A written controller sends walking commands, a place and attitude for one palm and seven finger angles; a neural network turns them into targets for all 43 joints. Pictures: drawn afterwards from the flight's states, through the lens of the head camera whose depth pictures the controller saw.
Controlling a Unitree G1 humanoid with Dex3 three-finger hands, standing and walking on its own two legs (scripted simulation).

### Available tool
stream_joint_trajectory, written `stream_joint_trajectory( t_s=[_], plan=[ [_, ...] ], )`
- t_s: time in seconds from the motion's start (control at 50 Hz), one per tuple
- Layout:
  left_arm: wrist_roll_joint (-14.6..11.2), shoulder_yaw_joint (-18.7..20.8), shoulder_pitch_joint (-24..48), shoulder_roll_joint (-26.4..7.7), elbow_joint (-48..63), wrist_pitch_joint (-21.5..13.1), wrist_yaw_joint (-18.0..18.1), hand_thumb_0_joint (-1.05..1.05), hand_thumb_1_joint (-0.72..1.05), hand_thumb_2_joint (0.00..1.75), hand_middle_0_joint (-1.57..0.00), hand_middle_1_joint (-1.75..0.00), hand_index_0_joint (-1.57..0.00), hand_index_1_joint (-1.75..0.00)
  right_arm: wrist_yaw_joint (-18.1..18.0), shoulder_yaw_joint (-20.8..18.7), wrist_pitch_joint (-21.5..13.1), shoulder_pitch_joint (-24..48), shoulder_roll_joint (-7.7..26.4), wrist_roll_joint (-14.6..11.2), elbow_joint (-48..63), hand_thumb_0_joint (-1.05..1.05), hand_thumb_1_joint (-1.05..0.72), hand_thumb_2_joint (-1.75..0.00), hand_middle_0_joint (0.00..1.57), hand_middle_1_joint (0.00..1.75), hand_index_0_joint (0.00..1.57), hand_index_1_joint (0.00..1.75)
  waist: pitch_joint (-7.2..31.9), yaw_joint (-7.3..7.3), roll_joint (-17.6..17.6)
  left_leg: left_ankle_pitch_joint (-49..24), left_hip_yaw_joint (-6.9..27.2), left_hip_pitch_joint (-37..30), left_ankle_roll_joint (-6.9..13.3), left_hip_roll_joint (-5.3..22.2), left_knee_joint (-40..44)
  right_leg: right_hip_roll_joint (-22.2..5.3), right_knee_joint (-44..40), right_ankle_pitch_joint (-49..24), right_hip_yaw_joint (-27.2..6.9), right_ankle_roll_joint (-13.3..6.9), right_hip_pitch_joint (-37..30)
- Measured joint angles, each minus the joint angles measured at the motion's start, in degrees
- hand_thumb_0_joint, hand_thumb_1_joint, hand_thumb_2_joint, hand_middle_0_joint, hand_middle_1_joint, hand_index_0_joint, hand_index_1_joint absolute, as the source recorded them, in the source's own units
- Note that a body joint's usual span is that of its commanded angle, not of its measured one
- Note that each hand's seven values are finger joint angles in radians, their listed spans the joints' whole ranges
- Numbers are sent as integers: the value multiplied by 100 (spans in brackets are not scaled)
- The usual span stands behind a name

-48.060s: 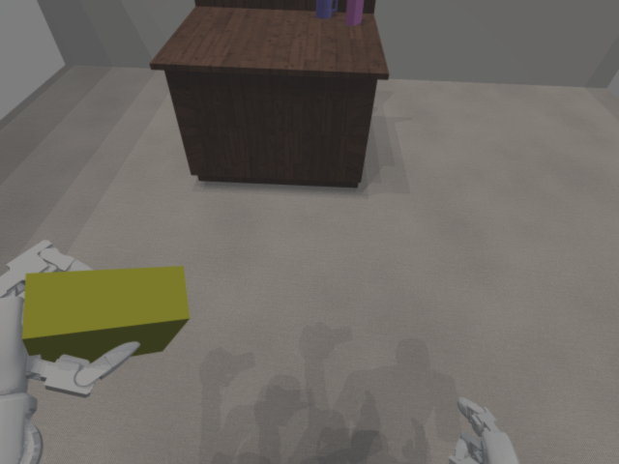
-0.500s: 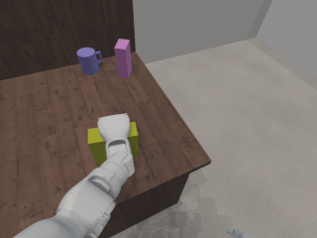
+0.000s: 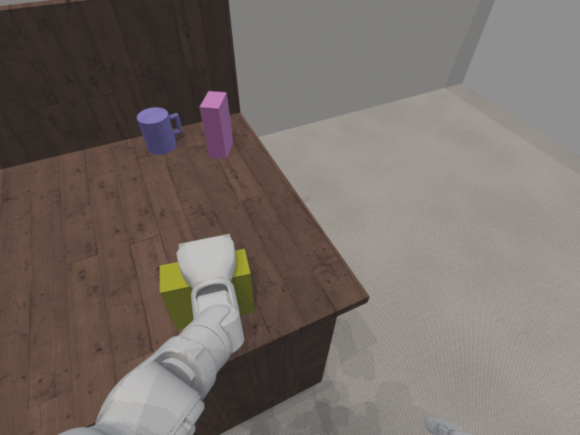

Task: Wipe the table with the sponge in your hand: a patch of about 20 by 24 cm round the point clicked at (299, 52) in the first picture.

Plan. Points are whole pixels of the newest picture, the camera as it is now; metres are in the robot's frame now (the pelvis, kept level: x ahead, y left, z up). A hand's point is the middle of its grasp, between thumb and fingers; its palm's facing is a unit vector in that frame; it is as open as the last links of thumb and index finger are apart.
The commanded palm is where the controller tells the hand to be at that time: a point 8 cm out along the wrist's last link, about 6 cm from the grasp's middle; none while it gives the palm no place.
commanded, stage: wipe back along the third lane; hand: left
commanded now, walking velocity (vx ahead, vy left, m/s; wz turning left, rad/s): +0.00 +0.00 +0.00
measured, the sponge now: (212, 296) +0.36 +0.16 -0.07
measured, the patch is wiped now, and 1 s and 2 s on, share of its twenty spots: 1.00 1.00 1.00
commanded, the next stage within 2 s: slide back across to the middle lane in 0.38 s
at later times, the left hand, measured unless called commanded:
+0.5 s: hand (216, 300) +0.33 +0.14 -0.02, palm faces -0.08 -0.03 -1.00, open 9.3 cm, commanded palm +0.28 +0.13 +0.01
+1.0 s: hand (184, 320) +0.29 +0.18 -0.02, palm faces -0.10 -0.08 -0.99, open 9.3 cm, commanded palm +0.26 +0.18 +0.02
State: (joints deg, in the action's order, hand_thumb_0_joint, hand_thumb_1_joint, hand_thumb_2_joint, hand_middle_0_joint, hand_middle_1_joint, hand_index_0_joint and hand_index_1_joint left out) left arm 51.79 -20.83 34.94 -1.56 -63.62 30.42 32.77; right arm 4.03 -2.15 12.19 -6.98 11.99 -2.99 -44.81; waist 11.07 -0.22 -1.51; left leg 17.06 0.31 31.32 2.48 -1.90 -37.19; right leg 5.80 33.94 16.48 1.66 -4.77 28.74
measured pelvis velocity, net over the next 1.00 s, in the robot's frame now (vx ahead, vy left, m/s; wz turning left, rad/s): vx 0.00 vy -0.02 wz -0.02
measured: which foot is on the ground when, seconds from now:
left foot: down 0.00-1.00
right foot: down 0.00-1.00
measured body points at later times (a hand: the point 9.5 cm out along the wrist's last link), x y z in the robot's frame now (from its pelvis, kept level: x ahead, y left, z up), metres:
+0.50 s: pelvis +0.00 -0.02 +0.00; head -0.01 -0.03 +0.45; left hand +0.33 +0.14 +0.03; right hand +0.20 -0.24 -0.10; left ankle +0.01 +0.09 -0.72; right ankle +0.00 -0.07 -0.72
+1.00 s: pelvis +0.00 -0.02 +0.01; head -0.02 -0.05 +0.46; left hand +0.29 +0.18 +0.03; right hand +0.19 -0.26 -0.09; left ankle +0.01 +0.09 -0.72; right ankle +0.00 -0.07 -0.72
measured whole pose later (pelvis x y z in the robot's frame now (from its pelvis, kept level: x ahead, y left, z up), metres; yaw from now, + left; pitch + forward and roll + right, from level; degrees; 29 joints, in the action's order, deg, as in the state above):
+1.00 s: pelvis +0.00 -0.02 +0.01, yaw -1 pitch +5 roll +1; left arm 54.8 -17.2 10.7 -9.7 -36.5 26.5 23.0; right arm 0.1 -1.4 12.1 -4.1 13.7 -4.4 -39.9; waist 8.2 2.2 -2.7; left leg 15.6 -0.5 20.9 1.0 -1.2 -31.9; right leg 6.6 30.8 15.6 0.4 -6.4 19.7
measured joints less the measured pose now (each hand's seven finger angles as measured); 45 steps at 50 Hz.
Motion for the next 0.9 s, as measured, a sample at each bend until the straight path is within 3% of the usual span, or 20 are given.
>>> stream_joint_trajectory(
  t_s=[0.34, 0.5, 0.9],
  plan=[
    [109, -291, -936, -16, 991, 101, -177, 0, -44, 112, -76, -146, -76, -151, -36, 63, 175, 281, -32, -35, 267, 1, -91, -90, 20, 30, 20, 30, -12, 202, -6, -31, 7, -440, -95, 31, 211, 35, -124, 4, -13, -102, -393],
    [162, -313, -1157, -66, 1280, 163, -329, 1, -44, 112, -76, -146, -76, -151, -100, 103, 202, 426, -19, -58, 329, 1, -91, -90, 20, 30, 20, 30, -71, 218, 18, -53, 9, -570, -127, 38, 266, 41, -134, 4, -13, -137, -501],
    [247, 210, -2280, -753, 2581, -102, -949, 1, -46, 112, -78, -143, -79, -148, -351, 92, 99, 298, 148, -152, 497, 1, -91, -90, 20, 30, 20, 30, -266, 200, -101, -156, -86, -1064, -149, 79, 571, 82, -370, -106, -133, -169, -935]
  ],
)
